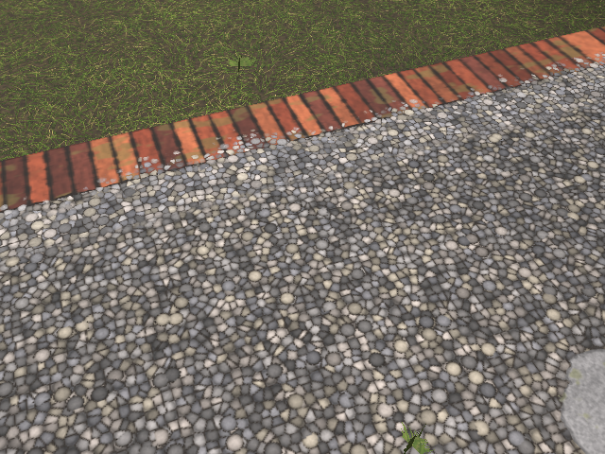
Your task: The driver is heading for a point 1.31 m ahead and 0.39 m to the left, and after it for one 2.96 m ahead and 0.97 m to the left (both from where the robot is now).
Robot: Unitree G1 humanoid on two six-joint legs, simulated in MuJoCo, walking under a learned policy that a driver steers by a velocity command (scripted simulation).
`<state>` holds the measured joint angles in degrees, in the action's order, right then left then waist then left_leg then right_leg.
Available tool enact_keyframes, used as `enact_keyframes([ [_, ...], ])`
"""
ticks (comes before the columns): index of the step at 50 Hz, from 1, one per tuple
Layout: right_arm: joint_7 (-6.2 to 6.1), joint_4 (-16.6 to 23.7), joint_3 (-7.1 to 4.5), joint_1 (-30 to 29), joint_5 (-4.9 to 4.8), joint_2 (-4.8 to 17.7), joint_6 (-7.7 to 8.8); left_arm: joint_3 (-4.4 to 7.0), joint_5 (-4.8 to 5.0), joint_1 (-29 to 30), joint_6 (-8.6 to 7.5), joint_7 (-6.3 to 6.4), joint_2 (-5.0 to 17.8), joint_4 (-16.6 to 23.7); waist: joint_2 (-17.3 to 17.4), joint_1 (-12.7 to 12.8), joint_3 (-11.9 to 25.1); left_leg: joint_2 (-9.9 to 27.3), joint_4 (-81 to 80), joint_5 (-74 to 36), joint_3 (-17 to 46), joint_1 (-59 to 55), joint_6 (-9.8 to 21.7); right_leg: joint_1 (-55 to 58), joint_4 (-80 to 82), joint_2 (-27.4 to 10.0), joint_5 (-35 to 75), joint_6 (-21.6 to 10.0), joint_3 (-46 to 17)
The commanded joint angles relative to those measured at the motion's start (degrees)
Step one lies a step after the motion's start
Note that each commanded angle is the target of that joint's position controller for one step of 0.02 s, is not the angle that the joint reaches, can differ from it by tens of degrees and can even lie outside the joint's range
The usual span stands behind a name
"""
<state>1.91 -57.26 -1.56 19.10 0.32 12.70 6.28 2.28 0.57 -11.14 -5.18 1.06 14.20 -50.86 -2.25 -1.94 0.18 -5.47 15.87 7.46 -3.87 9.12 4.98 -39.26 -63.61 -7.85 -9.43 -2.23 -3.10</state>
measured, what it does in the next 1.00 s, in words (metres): walks ahead, turning left: right foot, then left foot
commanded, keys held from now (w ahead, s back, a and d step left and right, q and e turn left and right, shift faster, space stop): w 0.36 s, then w+q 0.64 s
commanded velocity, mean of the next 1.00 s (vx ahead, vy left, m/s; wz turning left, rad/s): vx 0.50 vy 0.00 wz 0.25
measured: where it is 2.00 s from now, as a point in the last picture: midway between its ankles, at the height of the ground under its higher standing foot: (218, 284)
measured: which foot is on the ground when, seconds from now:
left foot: down 0.00-0.32, up 0.34-0.86, down 0.88-1.00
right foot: up 0.00-0.28, down 0.30-0.88, up 0.90-1.00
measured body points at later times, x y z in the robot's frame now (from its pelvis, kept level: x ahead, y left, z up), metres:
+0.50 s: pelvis +0.28 -0.08 +0.00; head +0.30 -0.09 +0.45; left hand +0.33 +0.18 -0.13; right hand +0.36 -0.35 -0.14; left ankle +0.28 +0.09 -0.65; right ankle +0.30 -0.16 -0.74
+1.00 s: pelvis +0.54 +0.01 -0.01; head +0.58 +0.02 +0.43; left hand +0.56 +0.29 -0.14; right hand +0.74 -0.21 -0.13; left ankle +0.58 +0.08 -0.75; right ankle +0.48 -0.17 -0.64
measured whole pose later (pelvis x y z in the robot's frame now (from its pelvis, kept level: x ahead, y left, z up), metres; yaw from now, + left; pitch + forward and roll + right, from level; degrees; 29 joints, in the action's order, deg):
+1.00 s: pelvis +0.54 +0.01 -0.01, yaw +19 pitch +2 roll +0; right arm 1.9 -45.1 -4.7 11.5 -0.8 15.1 3.7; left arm 2.7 0.9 -12.4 -7.6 0.2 15.0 -49.6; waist -0.5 -0.4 -2.4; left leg -5.8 29.1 9.7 -1.1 21.4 5.7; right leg -23.5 -71.7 -2.9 -21.8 -0.9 -1.7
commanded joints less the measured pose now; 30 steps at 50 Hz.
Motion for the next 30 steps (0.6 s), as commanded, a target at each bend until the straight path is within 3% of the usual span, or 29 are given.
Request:
enact_keyframes([
  [1,-1.21,3.2,-1.29,-1.9,-0.19,7.9,0.8,0.77,-0.56,-1.0,-0.04,0.19,2.6,2.5,3.8,2.3,-3.3,16.3,-10.9,-4.9,11.8,4.9,9.5,-1.5,8.9,-1.9,9.5,1.3,-0.2],
  [5,-1.92,2.2,-1.49,2.7,-1.05,9.2,0.11,0.37,0.05,7.9,-0.6,-0.61,1.7,4.8,4.4,-1.0,-3.6,15.5,-10.2,-5.1,9.3,-0.1,7.3,0.7,24.0,0.9,16.3,1.7,2.2],
  [10,-2.13,0.4,-1.87,6.5,-1.42,9.7,-1.2,0.09,0.71,14.5,-1.25,-2.45,2.3,7.8,5.2,-2.7,-5.3,19.2,-5.8,-4.9,10.3,-9.4,6.6,0.2,32.1,2.5,10.3,0.5,2.4],
  [12,-2.27,0.4,-2.24,5.8,-1.48,10.5,-1.78,0.48,0.72,12.8,-1.75,-3.0,3.6,8.0,6.2,-1.0,-4.2,20.3,-2.5,-9.4,10.9,-11.5,5.7,4.3,34.3,3.6,5.7,-1.2,3.1],
  [13,-2.29,0.7,-2.34,4.5,-1.44,10.9,-2.05,1.11,0.67,9.2,-1.97,-3.04,4.8,7.3,6.9,1.4,-2.2,19.7,1.6,-17.6,10.1,-11.4,4.9,10.1,35.4,5.3,4.3,-2.2,4.5],
  [14,-2.24,1.1,-2.01,3.4,-1.14,10.1,-2.34,2.43,0.59,1.1,-2.09,-2.83,7.1,4.8,6.3,5.4,2.5,16.8,11.0,-26.8,7.6,-9.8,3.5,20.8,36.5,7.3,4.3,-3.7,6.0],
  [15,-2.2,2.5,-1.02,2.7,-0.32,8.0,-2.26,3.96,0.12,-10.9,-2.15,-2.34,11.4,1.9,2.9,9.9,11.2,13.4,27.3,-22.3,4.4,-0.2,1.4,38.7,34.8,0.8,5.7,-7.3,-1.1],
  [16,-1.59,3.4,1.11,9.1,-0.18,1.0,-0.89,5.49,-0.74,-17.9,-1.64,-2.25,17.8,0.4,-11.8,8.3,19.5,3.2,50.5,3.6,1.3,24.4,-3.2,61.8,38.6,-13.4,-0.6,-16.6,-26.9],
  [17,-1.26,2.2,0.59,9.0,-1.36,3.9,0.78,4.11,-0.63,-18.5,-1.6,-2.43,12.7,0.2,-12.1,8.9,23.0,2.6,59.4,24.0,10.5,32.4,-2.4,63.7,46.0,-15.9,-5.2,-18.2,-40.1],
  [18,-1.07,4.0,-0.84,3.1,-2.85,9.3,1.58,2.93,-0.24,-12.8,-1.69,-2.36,9.2,1.2,-8.2,7.8,13.5,6.4,62.1,20.4,10.7,37.1,-1.2,56.1,46.4,-13.7,-4.9,-14.5,-31.1],
  [19,-1.35,4.8,-0.99,-0.4,-3.06,9.5,1.56,2.16,-0.2,-6.9,-1.57,-2.28,7.0,2.6,-3.6,6.0,8.6,9.7,60.2,14.7,9.4,35.4,-0.9,47.1,47.5,-11.7,-0.4,-12.2,-21.9],
  [20,-1.78,4.8,-1.25,-2.1,-2.42,8.6,0.98,1.52,-0.38,-3.1,-1.56,-2.54,5.0,3.1,-0.4,4.4,4.8,11.5,56.4,10.7,8.8,32.9,-1.1,39.3,50.0,-9.2,2.9,-10.8,-15.8],
  [22,-2.14,4.0,-1.64,-0.2,-1.99,6.3,-1.02,0.86,-1.09,-1.9,-2.12,-3.13,2.4,2.1,-2.1,1.9,1.6,13.2,52.1,6.3,9.4,26.4,-1.2,31.0,53.0,-5.3,9.4,-8.1,-6.8],
  [23,-2.15,3.7,-1.5,1.7,-2.17,4.4,-1.78,1.25,-1.34,-2.6,-2.26,-2.99,3.8,1.2,-3.1,0.7,1.7,12.8,51.7,5.0,9.2,26.0,-1.6,30.1,54.2,-5.5,10.8,-8.9,-4.8],
  [26,-2.4,5.3,-2.09,-1.8,-2.15,4.7,-2.76,1.87,-1.78,-4.7,-2.56,-2.06,5.5,-0.5,-1.2,0.9,-0.9,12.3,47.6,-0.8,11.7,31.1,-2.3,30.2,55.9,-5.7,15.5,-9.2,0.3],
  [30,-1.73,7.8,-2.39,-8.2,-1.53,4.3,-2.4,1.86,-1.64,-5.2,-2.23,-0.76,6.1,-1.1,-0.9,2.1,-2.4,10.9,34.5,-11.5,10.8,33.1,-2.6,32.5,57.1,-4.8,15.7,-7.4,6.0],
])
